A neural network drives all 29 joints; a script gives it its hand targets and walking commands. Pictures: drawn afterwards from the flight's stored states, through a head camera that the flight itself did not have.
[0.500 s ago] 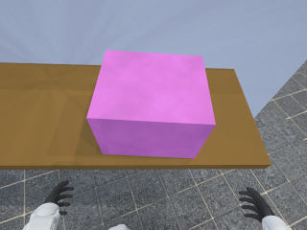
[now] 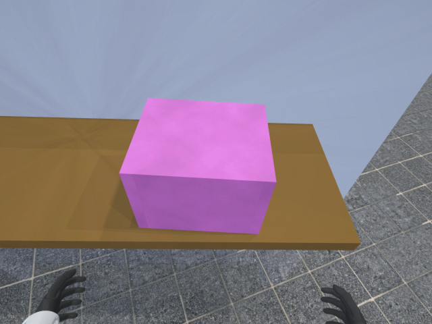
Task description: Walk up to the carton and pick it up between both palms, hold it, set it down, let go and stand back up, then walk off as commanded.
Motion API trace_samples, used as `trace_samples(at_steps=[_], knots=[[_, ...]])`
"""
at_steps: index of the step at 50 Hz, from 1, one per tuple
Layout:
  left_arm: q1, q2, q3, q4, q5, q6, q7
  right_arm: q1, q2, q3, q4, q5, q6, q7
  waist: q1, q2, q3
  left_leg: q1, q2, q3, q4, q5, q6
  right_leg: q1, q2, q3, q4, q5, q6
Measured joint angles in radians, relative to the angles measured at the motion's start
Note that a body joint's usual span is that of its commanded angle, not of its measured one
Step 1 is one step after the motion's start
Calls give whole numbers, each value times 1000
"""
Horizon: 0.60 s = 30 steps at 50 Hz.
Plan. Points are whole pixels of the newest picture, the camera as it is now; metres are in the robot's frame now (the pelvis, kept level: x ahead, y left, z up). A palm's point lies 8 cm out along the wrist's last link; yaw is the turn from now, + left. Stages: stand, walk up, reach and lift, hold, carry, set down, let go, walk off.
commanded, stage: reach and lift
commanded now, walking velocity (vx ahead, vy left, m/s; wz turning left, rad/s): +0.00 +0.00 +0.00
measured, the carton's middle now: (202, 165) +0.48 +0.04 +0.00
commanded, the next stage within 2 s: none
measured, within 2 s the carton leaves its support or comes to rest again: neither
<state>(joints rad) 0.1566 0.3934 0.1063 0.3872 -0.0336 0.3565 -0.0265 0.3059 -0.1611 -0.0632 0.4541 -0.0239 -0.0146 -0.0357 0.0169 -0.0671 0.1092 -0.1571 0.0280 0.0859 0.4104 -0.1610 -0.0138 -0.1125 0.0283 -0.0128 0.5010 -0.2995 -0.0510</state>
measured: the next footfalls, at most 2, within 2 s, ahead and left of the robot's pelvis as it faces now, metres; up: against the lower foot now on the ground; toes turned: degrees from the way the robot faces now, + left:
none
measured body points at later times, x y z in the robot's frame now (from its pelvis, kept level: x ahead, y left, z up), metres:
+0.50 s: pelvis +0.03 +0.03 +0.01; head +0.04 +0.05 +0.46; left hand +0.20 +0.31 -0.03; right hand +0.19 -0.21 -0.03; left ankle +0.04 +0.13 -0.74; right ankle -0.01 -0.08 -0.74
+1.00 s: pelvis +0.03 +0.02 +0.01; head +0.02 +0.03 +0.46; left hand +0.20 +0.29 +0.02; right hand +0.22 -0.19 +0.02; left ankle +0.04 +0.13 -0.74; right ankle -0.01 -0.08 -0.74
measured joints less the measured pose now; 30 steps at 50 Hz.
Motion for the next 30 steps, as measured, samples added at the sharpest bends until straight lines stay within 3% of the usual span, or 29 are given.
trace_samples(at_steps=[8, 14, 30], knots=[[11, -17, -2, -30, -38, -59, -14, -4, -9, -6, -103, 28, 35, -11, 0, 11, -20, 27, -6, 7, -44, 16, 8, 29, -4, 8, -54, 24, 11], [58, -33, -5, -64, -66, -125, -12, 8, -25, -5, -128, 73, 31, 10, 3, 11, -22, 40, -13, 8, -68, 18, 15, 53, -10, 8, -99, 38, 20], [187, -41, -34, -162, -153, -390, 3, 61, -25, 3, -176, 175, -126, 36, 1, 32, -36, 59, -23, 11, -88, -6, 29, 109, -20, 13, -198, 58, 37]])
